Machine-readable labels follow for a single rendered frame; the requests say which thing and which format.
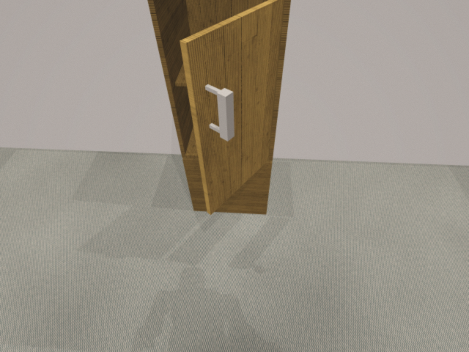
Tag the handle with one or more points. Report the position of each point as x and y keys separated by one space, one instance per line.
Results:
x=225 y=99

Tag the cupboard door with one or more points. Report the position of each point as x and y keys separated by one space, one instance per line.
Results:
x=241 y=55

